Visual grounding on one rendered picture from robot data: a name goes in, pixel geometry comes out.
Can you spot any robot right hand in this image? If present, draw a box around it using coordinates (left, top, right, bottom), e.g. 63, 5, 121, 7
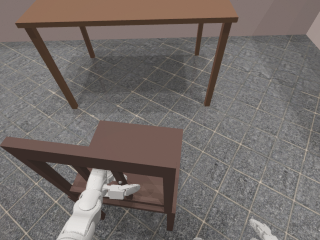
249, 218, 278, 240

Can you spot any robot left forearm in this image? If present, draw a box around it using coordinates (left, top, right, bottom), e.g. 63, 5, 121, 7
56, 189, 103, 240

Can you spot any chair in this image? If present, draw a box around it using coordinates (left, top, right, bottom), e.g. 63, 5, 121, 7
0, 120, 183, 231

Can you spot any robot left hand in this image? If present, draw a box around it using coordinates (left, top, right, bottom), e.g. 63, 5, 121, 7
85, 168, 140, 200

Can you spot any table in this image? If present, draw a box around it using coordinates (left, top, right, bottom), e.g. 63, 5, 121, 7
15, 0, 239, 109

